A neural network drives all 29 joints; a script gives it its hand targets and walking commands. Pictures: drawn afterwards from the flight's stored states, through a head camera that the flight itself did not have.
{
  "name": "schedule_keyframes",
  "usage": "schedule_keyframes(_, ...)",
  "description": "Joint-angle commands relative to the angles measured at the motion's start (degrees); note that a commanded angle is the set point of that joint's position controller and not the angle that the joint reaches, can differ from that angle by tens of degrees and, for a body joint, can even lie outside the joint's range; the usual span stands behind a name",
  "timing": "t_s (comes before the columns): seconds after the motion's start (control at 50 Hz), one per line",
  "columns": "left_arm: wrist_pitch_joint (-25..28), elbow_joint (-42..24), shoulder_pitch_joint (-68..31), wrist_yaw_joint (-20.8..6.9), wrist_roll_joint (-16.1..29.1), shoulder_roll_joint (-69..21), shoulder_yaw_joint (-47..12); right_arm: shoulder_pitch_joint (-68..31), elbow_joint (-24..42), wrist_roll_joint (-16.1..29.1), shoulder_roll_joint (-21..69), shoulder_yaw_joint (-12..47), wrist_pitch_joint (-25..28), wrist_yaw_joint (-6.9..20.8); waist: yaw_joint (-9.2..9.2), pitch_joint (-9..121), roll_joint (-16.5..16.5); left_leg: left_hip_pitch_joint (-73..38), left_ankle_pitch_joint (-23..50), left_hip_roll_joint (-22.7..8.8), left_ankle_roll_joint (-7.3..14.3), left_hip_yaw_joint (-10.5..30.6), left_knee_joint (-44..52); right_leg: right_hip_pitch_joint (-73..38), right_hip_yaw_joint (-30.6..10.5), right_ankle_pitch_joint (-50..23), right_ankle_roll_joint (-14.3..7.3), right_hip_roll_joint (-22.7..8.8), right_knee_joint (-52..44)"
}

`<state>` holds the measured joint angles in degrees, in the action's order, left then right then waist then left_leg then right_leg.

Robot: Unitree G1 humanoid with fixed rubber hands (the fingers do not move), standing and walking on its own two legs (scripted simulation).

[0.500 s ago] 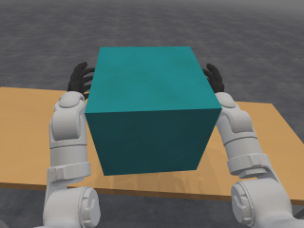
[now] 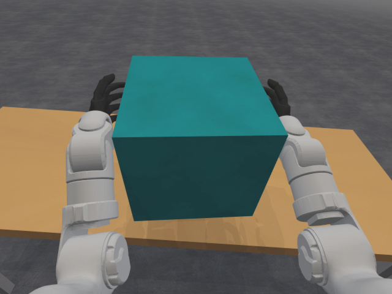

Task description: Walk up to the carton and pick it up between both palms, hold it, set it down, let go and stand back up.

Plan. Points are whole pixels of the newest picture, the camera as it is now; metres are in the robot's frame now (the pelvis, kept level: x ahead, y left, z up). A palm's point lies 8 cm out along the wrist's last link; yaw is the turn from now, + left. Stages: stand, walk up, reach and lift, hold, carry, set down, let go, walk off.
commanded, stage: hold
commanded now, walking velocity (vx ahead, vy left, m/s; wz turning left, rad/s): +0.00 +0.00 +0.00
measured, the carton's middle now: (192, 136) +0.38 +0.00 +0.17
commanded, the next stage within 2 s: none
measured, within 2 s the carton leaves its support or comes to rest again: neither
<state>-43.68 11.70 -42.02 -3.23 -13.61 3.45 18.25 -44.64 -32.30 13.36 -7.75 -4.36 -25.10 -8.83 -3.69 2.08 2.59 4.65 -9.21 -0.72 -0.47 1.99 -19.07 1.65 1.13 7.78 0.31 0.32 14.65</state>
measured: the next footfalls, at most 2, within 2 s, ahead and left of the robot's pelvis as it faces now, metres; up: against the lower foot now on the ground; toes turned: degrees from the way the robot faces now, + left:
none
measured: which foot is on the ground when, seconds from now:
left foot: down 0.00-1.00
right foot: down 0.00-1.00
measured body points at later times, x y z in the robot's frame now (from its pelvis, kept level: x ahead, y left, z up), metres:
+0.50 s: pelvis +0.01 +0.00 +0.00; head -0.05 +0.03 +0.45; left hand +0.38 +0.18 +0.22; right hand +0.38 -0.16 +0.22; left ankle +0.02 +0.12 -0.75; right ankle +0.01 -0.12 -0.75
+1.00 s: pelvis +0.00 +0.00 +0.00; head -0.05 +0.03 +0.45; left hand +0.39 +0.18 +0.22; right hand +0.39 -0.16 +0.22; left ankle +0.02 +0.12 -0.75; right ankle +0.01 -0.12 -0.75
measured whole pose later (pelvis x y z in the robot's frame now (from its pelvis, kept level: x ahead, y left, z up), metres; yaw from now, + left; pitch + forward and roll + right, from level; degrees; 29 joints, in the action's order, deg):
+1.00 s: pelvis +0.00 +0.00 +0.00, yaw +0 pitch -5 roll -1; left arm -43.6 11.7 -41.0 -3.1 -13.4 3.3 18.4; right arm -44.3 -32.6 14.2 -8.0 -3.5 -25.3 -9.3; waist -3.8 2.7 3.0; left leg 4.4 -9.5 -0.8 -0.5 2.0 -19.1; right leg 1.3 1.1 8.1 0.2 0.5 14.5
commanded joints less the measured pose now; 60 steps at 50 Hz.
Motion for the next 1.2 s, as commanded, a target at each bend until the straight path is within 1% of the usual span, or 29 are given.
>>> schedule_keyframes(0.0,3.96,-5.52,-32.50,-7.48,8.70,-30.54,-25.40,-43.16,17.10,6.98,33.88,21.94,2.39,5.82,-0.35,23.13,-2.36,-5.14,11.35,3.68,-0.80,-3.61,1.02,-7.16,1.41,-10.40,1.22,3.01,-0.67)
schedule_keyframes(0.04,3.72,-6.42,-31.97,-7.49,8.47,-30.60,-25.80,-42.25,17.04,7.43,32.92,21.63,2.13,5.53,-0.47,22.17,-4.23,-5.26,11.85,3.74,-1.24,-3.36,0.89,-6.86,1.17,-11.95,1.39,2.85,-0.28)
schedule_keyframes(0.08,3.78,-8.43,-31.44,-7.78,8.82,-30.27,-26.79,-41.01,18.07,7.78,32.57,21.92,1.92,5.17,-1.19,22.90,-3.73,-6.46,13.86,3.73,-1.30,-3.38,0.36,-7.43,1.31,-13.80,1.54,2.99,-0.27)
schedule_keyframes(0.1,3.64,-8.81,-30.56,-7.68,8.87,-30.17,-26.75,-40.65,18.78,8.10,32.56,22.37,1.85,5.03,-1.13,23.31,-3.91,-6.24,14.59,3.77,-1.60,-3.23,0.23,-8.32,1.29,-14.57,1.50,3.06,0.09)
schedule_keyframes(0.12,3.64,-9.52,-30.74,-7.63,8.69,-29.98,-26.43,-41.03,19.59,8.53,32.99,23.00,1.81,5.01,-0.01,22.68,-3.50,-5.89,14.73,3.64,-1.33,-3.14,0.40,-8.31,1.15,-14.40,1.46,3.10,0.32)
schedule_keyframes(0.16,3.29,-9.75,-30.80,-7.63,8.59,-30.01,-27.38,-40.49,19.04,8.52,32.38,22.74,1.53,4.74,-1.05,21.06,-4.91,-6.08,15.08,3.88,-1.86,-3.26,0.18,-7.49,1.52,-15.19,1.47,3.06,0.34)
schedule_keyframes(0.2,2.93,-11.35,-28.75,-7.87,8.58,-29.26,-27.13,-39.40,21.24,8.91,32.63,23.37,1.29,4.44,-0.79,20.87,-4.14,-6.21,16.08,3.73,-1.48,-3.06,-0.12,-8.21,1.06,-17.46,1.55,2.91,0.62)
schedule_keyframes(0.28,2.34,-11.29,-28.27,-8.30,8.31,-28.91,-26.95,-38.72,21.35,9.04,31.52,23.14,0.40,4.34,-1.23,19.60,-3.54,-5.95,14.92,3.64,-1.43,-2.94,0.36,-8.04,0.90,-16.52,1.69,2.80,0.37)
schedule_keyframes(0.34,2.11,-11.17,-27.78,-8.61,7.72,-28.10,-25.76,-37.92,21.05,8.64,31.45,22.80,0.03,4.53,-0.57,18.44,-3.12,-5.37,14.18,3.41,-1.17,-3.17,0.91,-7.56,0.99,-14.53,1.54,2.98,-0.04)
schedule_keyframes(0.36,1.85,-10.78,-27.64,-8.66,7.58,-28.62,-26.04,-37.89,19.83,8.68,30.83,22.58,-0.09,4.46,-0.72,17.84,-4.33,-5.41,13.65,3.37,-1.59,-3.23,1.09,-7.31,1.36,-13.57,1.34,3.18,0.04)
schedule_keyframes(0.4,2.17,-12.91,-28.51,-8.58,8.50,-28.88,-27.29,-37.23,21.90,8.58,31.23,22.93,0.06,4.46,-1.47,20.36,-3.94,-6.29,15.92,3.09,-1.85,-3.11,0.68,-8.12,1.38,-15.58,1.20,3.26,0.52)
schedule_keyframes(0.44,2.37,-11.80,-29.70,-8.20,8.78,-29.66,-27.87,-38.84,20.90,8.58,30.90,22.28,0.13,4.87,-1.16,19.93,-4.87,-5.98,14.33,3.05,-2.10,-2.88,0.67,-6.30,1.35,-12.94,0.86,3.38,-0.16)
schedule_keyframes(0.48,2.46,-11.20,-29.35,-7.86,8.69,-29.45,-27.41,-40.31,22.76,8.58,30.94,22.47,0.69,5.20,-0.25,21.16,-3.91,-6.16,14.10,2.94,-1.78,-3.10,0.88,-6.70,1.63,-11.33,0.65,3.56,-0.33)
schedule_keyframes(0.54,2.72,-9.47,-31.98,-7.36,8.91,-30.68,-27.74,-41.56,19.83,7.52,30.47,20.96,0.80,6.06,-0.53,19.56,-5.67,-4.61,10.48,2.71,-2.03,-2.93,1.98,-4.62,1.56,-6.39,0.15,3.40,-0.78)
schedule_keyframes(0.6,2.95,-7.24,-32.67,-7.08,8.13,-30.41,-26.23,-42.20,16.86,6.36,31.70,20.63,0.91,6.63,0.02,17.96,-3.81,-3.62,6.46,2.78,-1.10,-3.45,2.76,-3.67,1.53,-3.46,0.32,3.04,-1.11)
schedule_keyframes(0.64,3.32,-5.91,-33.97,-6.98,8.53,-31.50,-26.70,-44.20,16.41,5.92,31.92,20.37,1.57,6.96,-0.06,18.53,-4.14,-3.54,5.64,2.83,-0.99,-3.46,2.99,-2.77,1.74,-2.32,0.27,3.32,-1.22)
schedule_keyframes(0.68,3.30,-5.30,-33.27,-7.03,8.47,-31.47,-26.08,-42.05,13.70,5.93,31.73,19.35,1.37,7.10,-0.58,18.40,-4.13,-3.50,5.56,2.72,-1.01,-3.18,3.09,-3.19,1.64,-2.89,0.32,2.94,-1.37)
schedule_keyframes(0.7,3.23,-6.04,-33.68,-7.08,8.67,-31.46,-26.20,-42.72,15.14,6.05,32.16,19.76,1.65,7.16,-0.27,20.07,-3.95,-3.80,6.79,2.81,-0.91,-3.44,2.64,-3.96,1.52,-4.35,0.40,3.00,-0.92)
schedule_keyframes(0.72,3.22,-4.75,-32.46,-7.18,8.80,-31.17,-26.13,-43.06,16.33,6.11,31.99,19.92,1.76,6.87,-0.91,20.65,-3.62,-4.11,7.59,3.07,-0.88,-3.21,2.27,-4.48,1.50,-5.78,0.64,2.82,-1.06)
schedule_keyframes(0.78,3.40,-2.67,-32.98,-7.41,8.12,-30.99,-24.81,-43.37,13.87,5.75,31.83,19.40,1.81,6.70,-0.70,19.03,-3.63,-3.90,6.59,3.13,-0.93,-3.49,2.49,-3.81,1.44,-4.20,0.54,2.86,-1.51)
schedule_keyframes(0.82,3.21,-3.60,-31.65,-7.51,7.72,-31.25,-24.60,-43.30,14.54,6.59,32.72,20.56,2.05,6.57,0.09,20.13,-3.82,-4.01,8.84,3.21,-0.64,-3.38,1.92,-4.91,1.30,-6.30,0.61,2.92,-0.89)
schedule_keyframes(0.86,3.65,-3.28,-33.37,-7.58,7.89,-30.82,-24.74,-43.65,13.76,6.26,33.09,20.44,2.02,6.50,-0.18,20.17,-3.28,-4.14,7.39,3.36,-0.53,-3.61,2.23,-5.09,1.41,-5.69,0.78,2.92,-1.09)
schedule_keyframes(0.92,3.92,-6.68,-32.92,-7.58,8.88,-31.21,-26.16,-43.05,17.03,7.70,34.06,22.07,2.28,5.91,-0.05,22.96,-3.20,-4.98,11.93,3.61,-0.74,-3.38,0.85,-6.77,1.17,-11.02,1.28,2.91,-0.14)
schedule_keyframes(0.94,3.93,-7.34,-32.92,-7.39,9.19,-31.21,-26.54,-41.77,16.55,7.62,33.74,21.36,2.08,5.68,-1.06,22.92,-4.28,-5.57,13.37,3.66,-1.14,-3.08,0.54,-7.28,1.02,-13.11,1.19,2.73,0.01)
schedule_keyframes(0.96,4.00,-8.24,-32.67,-7.36,9.40,-30.61,-27.17,-41.93,18.84,8.18,33.61,21.75,2.13,5.33,-1.08,23.59,-4.13,-5.42,14.33,3.84,-1.32,-3.05,0.12,-7.82,0.81,-15.68,1.52,2.66,0.46)
schedule_keyframes(1.0,3.86,-9.28,-31.88,-7.29,9.58,-30.70,-27.96,-42.04,19.96,8.78,33.01,22.48,1.99,4.77,-1.28,24.08,-4.40,-6.61,15.75,3.82,-1.69,-2.92,-0.42,-7.80,1.20,-16.34,1.60,2.97,0.47)
schedule_keyframes(1.02,3.79,-10.05,-30.88,-7.32,9.02,-29.98,-27.08,-41.09,20.24,9.04,33.65,23.33,1.74,4.64,-0.17,23.20,-3.92,-6.34,15.34,4.02,-1.19,-3.20,-0.41,-7.96,0.80,-16.79,1.87,2.67,0.48)
schedule_keyframes(1.1,2.26,-9.45,-27.77,-7.87,8.03,-29.76,-26.43,-38.17,18.14,8.48,30.52,21.83,0.37,4.53,-0.98,18.88,-4.81,-6.03,14.42,3.37,-1.80,-3.07,0.61,-7.06,1.15,-14.09,1.26,3.13,0.00)
schedule_keyframes(1.18,1.94,-10.39,-28.24,-8.53,7.91,-28.86,-26.74,-38.19,19.74,8.84,30.43,22.33,-0.02,4.55,-1.38,18.33,-4.02,-5.84,14.68,3.24,-1.77,-3.04,0.69,-7.50,1.29,-14.63,1.24,3.07,-0.05)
